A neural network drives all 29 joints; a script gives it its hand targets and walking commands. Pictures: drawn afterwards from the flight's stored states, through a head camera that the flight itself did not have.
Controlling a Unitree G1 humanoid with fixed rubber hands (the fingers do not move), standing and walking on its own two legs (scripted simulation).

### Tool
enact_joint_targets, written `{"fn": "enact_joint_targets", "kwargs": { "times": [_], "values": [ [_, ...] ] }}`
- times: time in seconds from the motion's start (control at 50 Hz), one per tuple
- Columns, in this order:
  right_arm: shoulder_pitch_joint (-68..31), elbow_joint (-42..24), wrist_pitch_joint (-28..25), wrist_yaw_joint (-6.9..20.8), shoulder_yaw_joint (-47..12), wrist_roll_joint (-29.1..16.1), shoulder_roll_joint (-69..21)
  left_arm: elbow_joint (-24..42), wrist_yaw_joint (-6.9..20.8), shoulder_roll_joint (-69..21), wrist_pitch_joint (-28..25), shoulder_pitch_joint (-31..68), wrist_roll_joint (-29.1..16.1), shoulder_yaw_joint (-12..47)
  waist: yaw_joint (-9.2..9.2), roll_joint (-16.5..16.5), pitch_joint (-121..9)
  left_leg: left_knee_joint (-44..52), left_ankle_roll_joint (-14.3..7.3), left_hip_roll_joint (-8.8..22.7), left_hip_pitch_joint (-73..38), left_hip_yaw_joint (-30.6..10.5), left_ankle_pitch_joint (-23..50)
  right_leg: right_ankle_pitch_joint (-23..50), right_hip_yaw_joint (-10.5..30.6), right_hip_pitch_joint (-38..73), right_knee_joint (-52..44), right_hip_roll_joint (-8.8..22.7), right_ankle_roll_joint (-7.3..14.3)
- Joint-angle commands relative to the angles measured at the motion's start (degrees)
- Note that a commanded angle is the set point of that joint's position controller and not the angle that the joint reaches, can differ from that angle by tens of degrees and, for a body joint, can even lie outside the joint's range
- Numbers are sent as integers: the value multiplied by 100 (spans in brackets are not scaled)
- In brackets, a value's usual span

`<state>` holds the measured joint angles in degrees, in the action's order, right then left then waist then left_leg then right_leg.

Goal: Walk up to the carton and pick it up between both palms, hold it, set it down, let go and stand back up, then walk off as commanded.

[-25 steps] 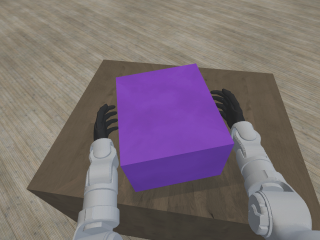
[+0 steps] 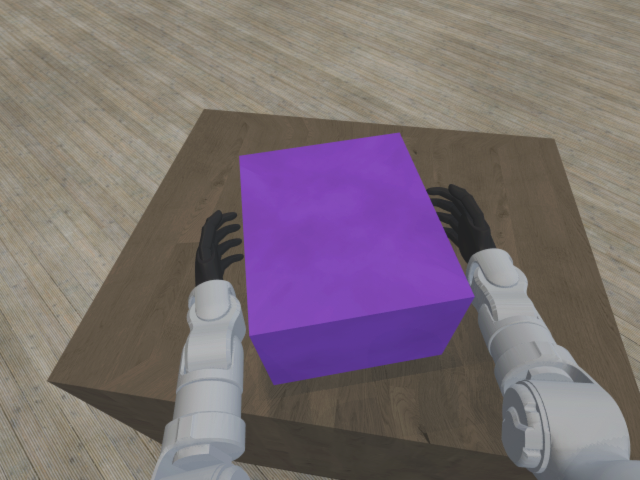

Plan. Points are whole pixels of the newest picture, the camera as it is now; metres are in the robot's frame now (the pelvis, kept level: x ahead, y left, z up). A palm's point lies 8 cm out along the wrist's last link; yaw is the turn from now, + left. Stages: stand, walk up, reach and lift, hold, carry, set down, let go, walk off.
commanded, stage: set down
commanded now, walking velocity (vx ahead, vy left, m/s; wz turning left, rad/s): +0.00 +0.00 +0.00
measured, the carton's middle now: (339, 253) +0.42 +0.02 +0.00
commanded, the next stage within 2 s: none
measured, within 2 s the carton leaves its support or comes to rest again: rests again in 0.84 s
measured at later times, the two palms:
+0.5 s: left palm (220, 284) +0.34 +0.17 +0.03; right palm (468, 252) +0.41 -0.16 +0.03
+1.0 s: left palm (232, 296) +0.34 +0.16 +0.00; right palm (469, 260) +0.41 -0.17 +0.01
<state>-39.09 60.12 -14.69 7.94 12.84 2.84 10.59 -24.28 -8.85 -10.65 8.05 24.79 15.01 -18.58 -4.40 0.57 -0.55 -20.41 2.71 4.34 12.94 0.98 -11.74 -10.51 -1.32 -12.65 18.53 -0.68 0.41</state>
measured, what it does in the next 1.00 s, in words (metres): stands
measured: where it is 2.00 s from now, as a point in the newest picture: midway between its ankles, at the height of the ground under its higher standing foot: outside the picture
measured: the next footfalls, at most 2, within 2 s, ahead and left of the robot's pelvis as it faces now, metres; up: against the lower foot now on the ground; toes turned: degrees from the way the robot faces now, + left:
none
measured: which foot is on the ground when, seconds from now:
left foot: down 0.00-1.00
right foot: down 0.00-1.00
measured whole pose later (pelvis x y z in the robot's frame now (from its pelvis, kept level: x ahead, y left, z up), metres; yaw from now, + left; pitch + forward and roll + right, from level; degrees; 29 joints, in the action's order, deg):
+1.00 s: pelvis +0.00 -0.01 +0.00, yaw +0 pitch +14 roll -1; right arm -39.2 64.7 -26.6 7.3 12.8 4.1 12.3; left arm -34.8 -11.3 -10.7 -10.1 24.7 15.0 -18.6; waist -5.5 0.6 -2.4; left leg -20.4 2.7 5.1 24.3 1.0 -10.0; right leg -8.5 -1.3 -23.8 17.8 -1.5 1.2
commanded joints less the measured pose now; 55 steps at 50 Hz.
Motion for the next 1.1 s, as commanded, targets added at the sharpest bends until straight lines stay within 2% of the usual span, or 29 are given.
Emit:
{"fn": "enact_joint_targets", "kwargs": {
  "times": [0.0, 0.02, 0.06, 0.1, 0.14, 0.18, 0.2, 0.24, 0.28, 0.32, 0.36, 0.48, 0.52, 0.54, 0.6, 0.66, 0.68, 0.74, 0.76, 0.8, 0.84, 0.9, 0.94, 0.96, 0.98, 1.02, 1.04, 1.06, 1.08],
  "values": [
    [-3083, 50, -434, 526, -405, 418, -1270, -125, 188, -2105, -552, 2426, 184, 1877, 3, 123, -2564, -335, 111, -60, -1596, 182, 4031, 1461, -557, -1145, -524, -378, 438],
    [-3108, 46, -416, 555, -472, 358, -1282, -81, 230, -1990, -572, 2500, 214, 1785, -212, 59, -2620, -275, 115, -84, -1534, 248, 3945, 1302, -592, -1087, -414, -369, 371],
    [-2999, 126, -422, 534, -445, 437, -1354, -126, 223, -2070, -622, 2424, 199, 1871, -85, 139, -2598, -350, 161, -27, -1579, 218, 4173, 1370, -561, -1108, -543, -395, 493],
    [-2967, 185, -441, 530, -429, 428, -1342, -136, 236, -2091, -660, 2446, 175, 1812, -54, -10, -2529, -291, 107, -75, -1596, 223, 3824, 1318, -582, -1161, -460, -369, 371],
    [-2913, 165, -548, 515, -612, 363, -1496, 83, 207, -2221, -779, 2405, 98, 1998, -177, 266, -2949, -374, 166, -42, -1722, 217, 4295, 1489, -584, -1278, -457, -378, 442],
    [-3032, 20, -566, 488, -436, 453, -1427, -279, 256, -2067, -747, 2417, 92, 1739, -207, -62, -2774, -386, 49, -86, -1437, 249, 4071, 1381, -504, -1207, -581, -372, 509],
    [-3021, 248, -578, 470, -339, 530, -1371, -320, 247, -2054, -805, 2454, 191, 1725, -67, 80, -2585, -341, 72, -89, -1434, 261, 3998, 1456, -510, -1236, -532, -324, 407],
    [-3156, 40, -627, 469, -519, 540, -1557, -249, 275, -2149, -854, 2394, 151, 1765, -209, -12, -2988, -345, 85, -115, -1408, 306, 4167, 1744, -534, -996, -410, -336, 359],
    [-3083, 146, -703, 448, -376, 585, -1437, -233, 234, -2089, -972, 2615, 139, 1787, -93, 15, -2858, -400, 52, -78, -1440, 223, 4018, 1522, -507, -1236, -420, -332, 393],
    [-3210, 97, -782, 490, -389, 561, -1359, -385, 178, -2155, -1059, 2524, 130, 1704, -251, 11, -2870, -359, 106, -24, -1344, 275, 4170, 1429, -552, -1375, -535, -383, 507],
    [-3146, 166, -814, 443, -333, 613, -1521, -304, 221, -2091, -1149, 2677, 91, 1806, -85, 153, -3136, -431, 95, -101, -1325, 295, 3992, 1490, -526, -1304, -413, -343, 421],
    [-3014, 295, -1025, 457, -436, 524, -1498, -415, 123, -2257, -1420, 2481, -16, 1983, -259, 233, -3574, -604, 164, -24, -1534, 279, 4681, 1480, -591, -1650, -579, -469, 618],
    [-2989, 563, -990, 449, -351, 539, -1306, -588, 149, -2134, -1381, 2295, 48, 1897, -141, 229, -3068, -555, 143, 16, -1473, 236, 4756, 1419, -558, -1619, -708, -466, 665],
    [-2966, 530, -1033, 440, -359, 543, -1350, -501, 180, -2251, -1395, 2417, 13, 2088, -8, 245, -3252, -560, 158, -49, -1451, 248, 4491, 1440, -625, -1632, -596, -438, 580],
    [-3229, 151, -1211, 378, -418, 614, -1438, -697, 127, -2140, -1645, 2392, -97, 1947, -261, -98, -3918, -636, 88, -31, -1229, 284, 4669, 1691, -540, -1549, -659, -468, 638],
    [-3152, 265, -1271, 357, -471, 618, -1555, -659, 130, -2225, -1767, 2448, -41, 2076, -92, 160, -3905, -719, 124, -47, -1256, 292, 4720, 1845, -586, -1566, -490, -421, 603],
    [-3084, 262, -1280, 364, -591, 588, -1597, -688, 145, -2057, -1844, 2574, -59, 1970, -264, -67, -3832, -655, 36, -84, -1000, 377, 4466, 1811, -499, -1405, -578, -436, 634],
    [-3162, 277, -1284, 364, -338, 708, -1486, -890, 137, -2054, -1927, 2580, -57, 1883, -103, -26, -3881, -478, 51, -88, -933, 302, 3994, 1491, -563, -1542, -530, -387, 534],
    [-3083, 441, -1232, 348, -342, 715, -1444, -957, 128, -2015, -1909, 2514, 48, 1782, -169, 135, -3697, -463, 53, -129, -962, 310, 3929, 1380, -525, -1466, -532, -391, 541],
    [-3122, 406, -1283, 315, -589, 718, -1631, -1095, 218, -2030, -2015, 2542, 50, 1645, -298, -197, -3602, -459, -38, -175, -829, 405, 3906, 1682, -458, -1241, -430, -347, 337],
    [-3137, 298, -1342, 309, -499, 782, -1696, -1136, 213, -1985, -2124, 2689, 4, 1691, -181, -111, -3895, -461, -36, -163, -639, 417, 3651, 1778, -477, -1254, -254, -325, 332],
    [-3131, 540, -1506, 289, -491, 798, -1773, -1072, 181, -2242, -2324, 2589, 21, 1834, -109, 58, -4222, -597, 78, -132, -681, 423, 4307, 2178, -564, -1466, -175, -401, 325],
    [-3134, 428, -1553, 272, -694, 763, -1843, -1286, 210, -2095, -2379, 2500, 49, 1598, -376, -70, -4200, -567, -5, -186, -474, 451, 4142, 2397, -445, -1250, -160, -362, 312],
    [-3195, 500, -1576, 263, -693, 810, -1893, -1416, 233, -2095, -2471, 2528, 53, 1589, -350, -158, -4025, -533, -26, -172, -338, 453, 4055, 2511, -417, -1135, -106, -306, 312],
    [-3028, 777, -1486, 246, -548, 893, -1700, -1579, 295, -2017, -2434, 2420, 56, 1564, -145, -177, -3800, -429, -24, -195, -281, 436, 3740, 2361, -447, -1008, -97, -304, 242],
    [-2981, 850, -1455, 305, -635, 818, -1791, -1548, 276, -2044, -2435, 2474, 73, 1504, -272, -159, -3752, -440, -14, -152, -383, 476, 3835, 2144, -461, -1210, -143, -343, 265],
    [-2971, 893, -1465, 346, -491, 811, -1638, -1304, 238, -2032, -2449, 2526, 60, 1551, -178, 62, -3909, -445, 47, -107, -502, 420, 3858, 1941, -535, -1334, -154, -348, 331],
    [-2913, 1050, -1440, 341, -491, 803, -1699, -1589, 279, -2049, -2406, 2418, 115, 1457, -222, -62, -3557, -415, -24, -99, -551, 441, 3721, 1710, -481, -1403, -237, -346, 339],
    [-2924, 1012, -1423, 328, -346, 856, -1566, -1578, 307, -1951, -2446, 2452, 19, 1556, 20, -199, -3589, -341, -34, -130, -374, 381, 3384, 1628, -504, -1419, -265, -359, 301]
  ]
}}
